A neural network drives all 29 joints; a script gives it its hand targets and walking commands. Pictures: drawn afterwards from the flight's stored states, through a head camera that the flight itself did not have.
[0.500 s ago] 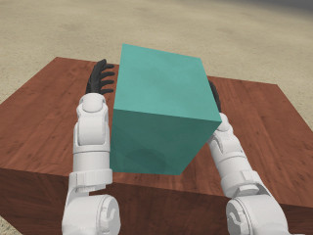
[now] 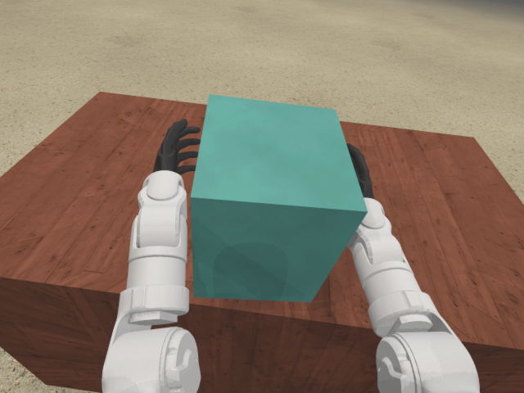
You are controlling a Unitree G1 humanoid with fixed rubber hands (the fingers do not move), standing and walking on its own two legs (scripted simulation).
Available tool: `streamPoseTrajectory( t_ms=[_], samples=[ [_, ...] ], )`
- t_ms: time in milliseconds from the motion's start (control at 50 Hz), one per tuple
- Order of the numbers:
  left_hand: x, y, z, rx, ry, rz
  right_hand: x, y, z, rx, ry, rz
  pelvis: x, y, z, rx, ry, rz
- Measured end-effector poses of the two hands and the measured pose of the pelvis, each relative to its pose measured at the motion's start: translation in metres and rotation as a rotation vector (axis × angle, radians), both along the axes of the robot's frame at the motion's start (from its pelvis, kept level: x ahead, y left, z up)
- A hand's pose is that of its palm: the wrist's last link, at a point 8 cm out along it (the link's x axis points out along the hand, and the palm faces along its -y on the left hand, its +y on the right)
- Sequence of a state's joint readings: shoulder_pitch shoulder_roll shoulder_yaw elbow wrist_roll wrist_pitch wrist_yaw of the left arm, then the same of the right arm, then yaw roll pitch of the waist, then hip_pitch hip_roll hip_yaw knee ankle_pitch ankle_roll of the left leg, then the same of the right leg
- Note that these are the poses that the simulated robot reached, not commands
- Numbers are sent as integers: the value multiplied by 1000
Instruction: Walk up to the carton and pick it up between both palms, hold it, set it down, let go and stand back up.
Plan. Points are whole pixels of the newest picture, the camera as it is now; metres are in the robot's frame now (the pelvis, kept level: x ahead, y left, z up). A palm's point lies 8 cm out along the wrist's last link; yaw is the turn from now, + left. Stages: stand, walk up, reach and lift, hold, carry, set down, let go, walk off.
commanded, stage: set down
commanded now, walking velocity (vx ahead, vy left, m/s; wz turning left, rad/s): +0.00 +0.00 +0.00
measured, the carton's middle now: (263, 205) +0.38 +0.00 +0.12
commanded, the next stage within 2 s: none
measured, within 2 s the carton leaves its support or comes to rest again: rests again in 1.02 s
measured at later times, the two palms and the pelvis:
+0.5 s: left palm (168, 183) +0.41 +0.15 +0.14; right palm (345, 200) +0.39 -0.14 +0.12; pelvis +0.01 +0.00 +0.00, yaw -1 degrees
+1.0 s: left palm (173, 195) +0.42 +0.14 +0.11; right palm (341, 208) +0.39 -0.15 +0.10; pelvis +0.02 +0.01 +0.00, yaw -2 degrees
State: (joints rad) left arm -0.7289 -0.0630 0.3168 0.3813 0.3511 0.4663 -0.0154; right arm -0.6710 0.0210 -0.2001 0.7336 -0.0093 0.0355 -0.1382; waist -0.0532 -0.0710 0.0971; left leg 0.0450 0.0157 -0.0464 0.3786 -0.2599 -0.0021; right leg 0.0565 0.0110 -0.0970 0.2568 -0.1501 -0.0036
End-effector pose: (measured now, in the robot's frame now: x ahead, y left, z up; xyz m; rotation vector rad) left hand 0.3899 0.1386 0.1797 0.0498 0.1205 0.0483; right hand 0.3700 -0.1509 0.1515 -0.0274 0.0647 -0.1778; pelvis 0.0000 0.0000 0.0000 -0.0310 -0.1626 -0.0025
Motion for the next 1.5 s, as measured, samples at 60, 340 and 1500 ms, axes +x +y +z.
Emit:
streamPoseTrajectory(
  t_ms=[60,340,1500],
  samples=[
    [2,1,-6,-2,18,0,2,0,-3,-8,16,1,0,-1,0,2,3,-2],
    [12,10,-31,-18,81,2,11,9,-25,16,74,-2,2,1,1,4,45,-3],
    [20,5,-78,-75,115,-7,13,4,-60,9,103,-17,9,9,2,6,130,-32]
  ],
)
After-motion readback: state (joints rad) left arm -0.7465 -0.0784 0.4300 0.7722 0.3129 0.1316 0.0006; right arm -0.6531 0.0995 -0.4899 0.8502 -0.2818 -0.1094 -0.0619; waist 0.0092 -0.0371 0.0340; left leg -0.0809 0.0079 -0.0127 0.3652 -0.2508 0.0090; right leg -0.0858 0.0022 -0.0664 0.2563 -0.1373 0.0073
